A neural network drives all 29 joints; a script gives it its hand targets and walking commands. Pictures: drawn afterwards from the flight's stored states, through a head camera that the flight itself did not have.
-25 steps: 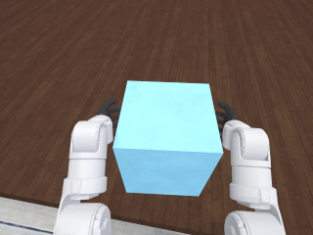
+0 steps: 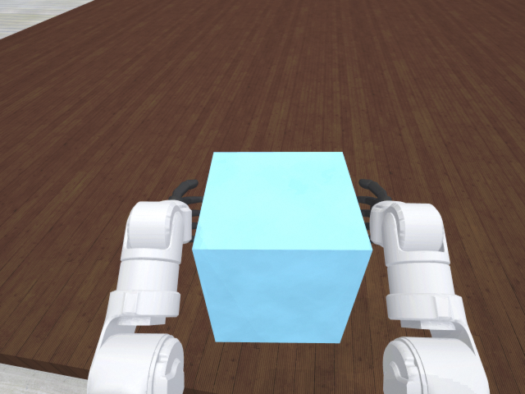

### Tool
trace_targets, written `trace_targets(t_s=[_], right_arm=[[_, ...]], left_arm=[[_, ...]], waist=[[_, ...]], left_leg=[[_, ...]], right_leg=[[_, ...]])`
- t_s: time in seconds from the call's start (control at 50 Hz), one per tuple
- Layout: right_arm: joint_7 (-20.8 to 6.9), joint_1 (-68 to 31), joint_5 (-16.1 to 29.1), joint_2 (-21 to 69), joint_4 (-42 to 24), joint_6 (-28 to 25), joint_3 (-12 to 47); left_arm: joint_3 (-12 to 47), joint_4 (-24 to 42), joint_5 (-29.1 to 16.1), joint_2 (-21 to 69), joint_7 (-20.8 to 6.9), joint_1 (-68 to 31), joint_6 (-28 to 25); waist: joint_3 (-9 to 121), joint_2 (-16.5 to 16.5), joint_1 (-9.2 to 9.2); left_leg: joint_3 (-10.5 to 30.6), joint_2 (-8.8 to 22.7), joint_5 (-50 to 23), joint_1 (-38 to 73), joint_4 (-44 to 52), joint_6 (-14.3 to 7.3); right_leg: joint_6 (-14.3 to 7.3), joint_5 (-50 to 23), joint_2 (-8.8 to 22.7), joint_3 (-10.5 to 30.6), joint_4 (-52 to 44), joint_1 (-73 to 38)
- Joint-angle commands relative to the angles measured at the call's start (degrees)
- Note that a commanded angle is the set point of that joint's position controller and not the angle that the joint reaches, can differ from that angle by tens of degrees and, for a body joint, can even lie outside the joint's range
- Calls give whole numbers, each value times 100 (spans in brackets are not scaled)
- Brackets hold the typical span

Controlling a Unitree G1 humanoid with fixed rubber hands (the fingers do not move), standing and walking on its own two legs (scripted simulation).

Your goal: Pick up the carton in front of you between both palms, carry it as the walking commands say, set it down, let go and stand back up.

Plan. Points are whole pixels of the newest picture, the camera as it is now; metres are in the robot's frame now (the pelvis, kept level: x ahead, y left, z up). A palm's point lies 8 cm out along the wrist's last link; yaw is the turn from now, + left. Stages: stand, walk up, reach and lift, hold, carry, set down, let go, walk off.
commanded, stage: carry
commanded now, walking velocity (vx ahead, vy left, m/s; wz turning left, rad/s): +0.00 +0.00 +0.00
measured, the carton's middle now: (277, 249) +0.35 +0.00 +0.06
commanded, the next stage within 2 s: none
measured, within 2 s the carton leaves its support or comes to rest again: neither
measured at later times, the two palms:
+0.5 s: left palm (180, 228) +0.33 +0.14 +0.13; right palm (390, 230) +0.33 -0.16 +0.13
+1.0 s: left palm (173, 170) +0.40 +0.16 +0.18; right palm (372, 173) +0.40 -0.14 +0.18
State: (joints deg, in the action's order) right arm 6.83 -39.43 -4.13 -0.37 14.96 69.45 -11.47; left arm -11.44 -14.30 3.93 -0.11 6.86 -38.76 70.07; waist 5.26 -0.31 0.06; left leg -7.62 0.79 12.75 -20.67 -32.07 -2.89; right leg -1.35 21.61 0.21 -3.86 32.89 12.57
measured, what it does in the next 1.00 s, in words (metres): lifts its right foot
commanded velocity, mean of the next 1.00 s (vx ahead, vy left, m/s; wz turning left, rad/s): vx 0.20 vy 0.00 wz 0.00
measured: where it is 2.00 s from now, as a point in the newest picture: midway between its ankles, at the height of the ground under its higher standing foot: (278, 315)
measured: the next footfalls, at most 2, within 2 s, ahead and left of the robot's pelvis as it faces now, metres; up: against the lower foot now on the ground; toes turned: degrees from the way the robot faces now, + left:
right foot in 1.18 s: +0.19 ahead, -0.11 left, +0.00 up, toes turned -4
left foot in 1.64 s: +0.54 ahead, +0.06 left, +0.13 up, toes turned +3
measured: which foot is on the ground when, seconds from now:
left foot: down 0.00-1.00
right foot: down 0.00-0.90, up 0.92-1.00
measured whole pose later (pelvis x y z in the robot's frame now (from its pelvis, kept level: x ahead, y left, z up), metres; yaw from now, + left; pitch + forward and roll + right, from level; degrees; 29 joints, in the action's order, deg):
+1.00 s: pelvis +0.04 +0.01 +0.00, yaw +0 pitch +4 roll +0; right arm 7.6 -48.8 -3.3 -1.5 14.7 75.4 -12.5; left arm -13.6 -12.8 1.1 -3.6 8.4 -47.9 77.4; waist 7.6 -0.3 1.4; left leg -7.7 0.4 18.1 -21.2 -34.8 -4.2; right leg -1.6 31.4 0.6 -3.6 58.2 25.4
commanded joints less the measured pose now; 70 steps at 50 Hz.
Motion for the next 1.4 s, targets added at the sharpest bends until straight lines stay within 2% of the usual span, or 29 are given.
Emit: trace_targets(t_s=[0.0,0.6,0.68,0.72,0.74,0.78,0.8,0.84,0.86,0.88,0.9,0.92,0.94,0.98,1.0,1.04,1.08,1.14,1.18,1.2,1.22,1.24,1.26,1.28,1.3,1.32,1.34,1.36,1.38], right_arm=[[-1367,-4016,2418,6480,-564,-102,3043],[-1364,-4057,2422,6495,-577,-82,3039],[-1322,-4461,2537,6453,-914,-56,3157],[-1275,-4653,2614,6341,-1088,22,3217],[-1249,-4730,2654,6265,-1147,70,3244],[-1191,-4795,2692,6052,-1194,197,3213],[-1164,-4755,2678,5929,-1137,275,3152],[-1132,-4645,2612,5697,-896,424,2965],[-1127,-4603,2566,5630,-767,472,2873],[-1122,-4498,2496,5530,-606,511,2752],[-1107,-4356,2412,5438,-382,548,2570],[-1093,-4387,2345,5412,-348,569,2448],[-1097,-4542,2351,5477,-390,594,2398],[-1145,-4974,2505,5760,-617,580,2503],[-1169,-5299,2623,5928,-835,564,2586],[-1186,-5787,2809,6139,-1207,552,2717],[-1178,-5857,2842,6184,-1267,583,2740],[-1184,-5561,2805,6186,-1091,628,2738],[-1192,-5478,2764,6196,-983,640,2769],[-1206,-5692,2796,6286,-1029,653,2836],[-1211,-5703,2818,6322,-979,656,2884],[-1200,-5516,2804,6286,-918,644,2886],[-1192,-5376,2774,6245,-888,610,2880],[-1204,-5228,2653,6216,-798,579,2830],[-1194,-5068,2543,6340,-597,600,2676],[-1169,-5241,2454,6295,-833,564,2674],[-1129,-5461,2449,6307,-1060,551,2746],[-1076,-5559,2413,6306,-1203,533,2780],[-1014,-5504,2367,6287,-1326,518,2808]], left_arm=[[3058,643,-2442,6384,-1366,-4193,-174],[3045,629,-2440,6416,-1353,-4228,-160],[3148,978,-2542,6338,-1315,-4549,-135],[3198,1204,-2618,6185,-1248,-4753,-71],[3210,1309,-2644,6060,-1210,-4863,-23],[3198,1409,-2664,5814,-1129,-4940,101],[3158,1391,-2648,5693,-1092,-4916,177],[3034,1232,-2628,5539,-1050,-4846,329],[2977,1169,-2618,5530,-1046,-4858,394],[2924,1085,-2617,5574,-1057,-4945,458],[2827,932,-2599,5538,-1067,-5025,528],[2771,795,-2598,5578,-1085,-5152,569],[2713,652,-2561,5662,-1096,-5201,579],[2575,429,-2491,5862,-1114,-5098,583],[2525,422,-2468,5955,-1112,-5131,578],[2495,584,-2449,6025,-1071,-5320,577],[2498,692,-2394,5999,-1008,-5343,595],[2482,691,-2267,5880,-971,-5165,625],[2457,629,-2210,5865,-1001,-5120,627],[2469,627,-2194,5854,-1003,-5228,607],[2481,588,-2209,5852,-1014,-5235,601],[2498,532,-2193,5903,-1035,-5106,591],[2446,499,-2180,5887,-1059,-4866,572],[2395,364,-2193,5927,-1086,-4757,552],[2338,425,-2112,5700,-1076,-4805,494],[2472,720,-2259,5919,-1115,-5035,465],[2637,1175,-2455,6125,-1167,-5452,435],[2811,1570,-2635,6268,-1200,-5844,421],[2982,1872,-2801,6318,-1220,-6098,419]], waist=[[1872,79,-3],[1926,35,-9],[1723,220,-47],[1439,525,-125],[1270,671,-171],[1222,799,-237],[1316,788,-219],[1607,609,-147],[1744,303,-32],[1742,-495,118],[1814,-1266,265],[1721,-1536,443],[1663,-1058,503],[1805,-418,450],[1851,-374,371],[1842,-553,303],[1882,-792,282],[1870,-802,297],[1824,-775,291],[1891,-561,246],[2035,-476,180],[2450,-485,-211],[2672,-313,-681],[2314,1046,-338],[2978,2026,-487],[2909,1408,-553],[2485,863,-560],[2208,519,-491],[2088,506,-526]], left_leg=[[768,778,-1439,1172,301,-110],[763,830,-1213,1077,444,-66],[641,641,759,744,450,-29],[372,333,1348,119,-105,9],[156,158,1220,-230,-438,50],[116,99,938,-675,-683,23],[102,82,855,-635,-483,-7],[42,21,682,261,59,-78],[358,184,689,975,253,-175],[1403,788,451,1664,742,-449],[2703,1575,-217,2508,1041,-940],[3503,2066,-874,3097,1072,-1346],[3577,2131,-1269,3218,994,-1482],[3143,1974,-1066,3110,913,-1340],[2818,1819,-818,2945,946,-1161],[2192,1517,-525,2474,1128,-977],[1776,1363,-521,2097,1116,-1037],[1528,1325,-874,1907,964,-1086],[1373,1349,-1689,1927,796,-1033],[971,1071,-2936,2305,359,-833],[636,842,-4796,2543,-423,-630],[320,691,-5433,2391,-1539,-436],[208,563,-4373,1099,-2811,-238],[252,213,922,-1510,-3636,-25],[379,-365,1733,-2970,-5026,67],[709,-132,1603,-3516,-5797,21],[788,-93,1415,-3945,-6294,6],[782,-61,1430,-4270,-6563,-9],[730,-73,1501,-4585,-7065,-93]], right_leg=[[-130,-1615,762,573,-501,-88],[-196,-1369,742,597,-555,62],[-347,522,796,848,-1093,233],[-590,1516,1044,1437,-1532,129],[-718,1669,1258,1726,-1705,-13],[-953,1234,1529,1947,-1559,-397],[-960,740,1510,1800,-1367,-550],[-728,-376,1231,1189,-742,-317],[-492,-455,930,733,-315,180],[-206,-578,425,74,783,984],[-10,373,44,-234,1717,2099],[4,1313,-58,-141,2345,3183],[-32,1460,54,130,2993,3594],[-64,1089,244,265,3542,3841],[-58,849,300,262,3526,3771],[31,269,287,75,3285,3461],[50,52,269,-80,3238,3123],[-15,-272,339,-55,2542,2815],[-126,-455,236,-145,1832,2569],[-174,-390,-47,-360,1319,2354],[-225,-548,-370,-694,363,1777],[-286,-1635,-357,-654,-1074,532],[-294,-2445,-29,-331,-1855,-1328],[-327,-6007,1200,1120,-639,-3300],[-1371,-7057,2068,2746,-285,-4495],[-1668,-5551,2157,2901,-525,-4239],[-1627,-4364,1973,2736,-706,-3802],[-1435,-3776,1839,2557,-770,-3591],[-1410,-3487,1810,2438,-852,-3491]])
